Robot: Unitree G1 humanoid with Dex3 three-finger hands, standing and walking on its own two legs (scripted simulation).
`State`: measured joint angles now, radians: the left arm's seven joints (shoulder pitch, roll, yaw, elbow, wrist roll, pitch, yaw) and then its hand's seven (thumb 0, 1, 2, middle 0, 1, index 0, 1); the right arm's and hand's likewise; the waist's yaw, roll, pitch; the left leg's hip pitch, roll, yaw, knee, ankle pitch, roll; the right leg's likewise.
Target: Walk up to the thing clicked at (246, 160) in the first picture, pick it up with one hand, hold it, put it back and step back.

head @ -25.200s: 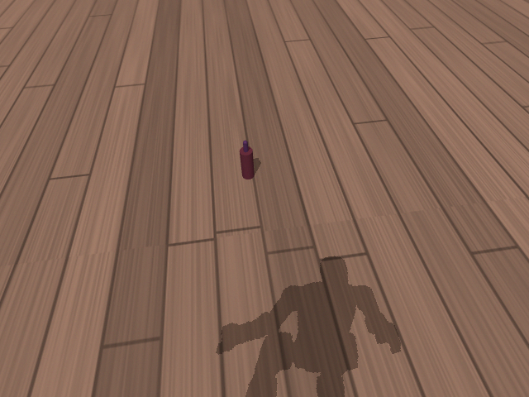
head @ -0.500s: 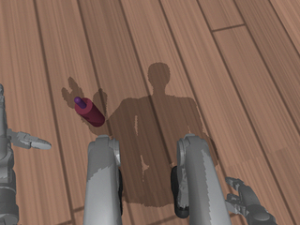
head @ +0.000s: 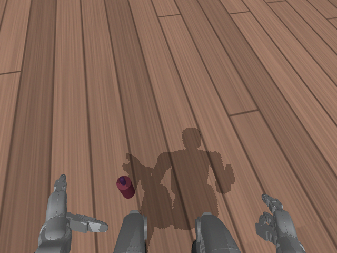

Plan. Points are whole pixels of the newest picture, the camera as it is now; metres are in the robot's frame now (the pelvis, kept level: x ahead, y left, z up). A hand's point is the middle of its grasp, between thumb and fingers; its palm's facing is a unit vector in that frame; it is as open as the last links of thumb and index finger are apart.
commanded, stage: home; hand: left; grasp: from the side
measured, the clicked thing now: (125, 186) +0.39 +0.20 -0.53
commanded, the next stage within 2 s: none
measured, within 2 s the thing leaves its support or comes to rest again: rests again in 0.66 s
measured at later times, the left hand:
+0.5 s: hand (78, 224) +0.18 +0.20 +0.01, palm faces +0.14 -0.95 -0.29, open 17.7 cm
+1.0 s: hand (86, 226) +0.18 +0.18 +0.02, palm faces +0.12 -0.95 -0.29, open 17.6 cm
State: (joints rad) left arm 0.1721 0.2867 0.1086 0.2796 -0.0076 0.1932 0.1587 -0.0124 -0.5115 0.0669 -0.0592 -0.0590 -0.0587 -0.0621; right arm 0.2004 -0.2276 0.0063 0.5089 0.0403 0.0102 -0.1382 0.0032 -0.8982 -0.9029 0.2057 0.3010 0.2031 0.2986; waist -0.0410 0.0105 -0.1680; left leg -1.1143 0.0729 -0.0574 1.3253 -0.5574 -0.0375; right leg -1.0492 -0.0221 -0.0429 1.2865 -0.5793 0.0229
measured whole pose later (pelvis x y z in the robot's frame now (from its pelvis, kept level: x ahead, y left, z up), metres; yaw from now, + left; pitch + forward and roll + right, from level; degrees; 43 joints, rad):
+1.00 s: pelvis +0.01 -0.01 +0.07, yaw +1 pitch +7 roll -2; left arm 0.46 0.21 -0.01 0.00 -0.01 0.27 0.14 -0.01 -0.56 0.04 -0.05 -0.05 -0.05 -0.06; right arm 0.29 -0.21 0.02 0.50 0.01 -0.11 -0.18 0.01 -0.90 -0.90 0.21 0.30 0.20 0.30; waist -0.03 0.03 -0.10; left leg -0.64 0.07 -0.04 0.96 -0.44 -0.04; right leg -0.59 -0.02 -0.05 0.93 -0.46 0.02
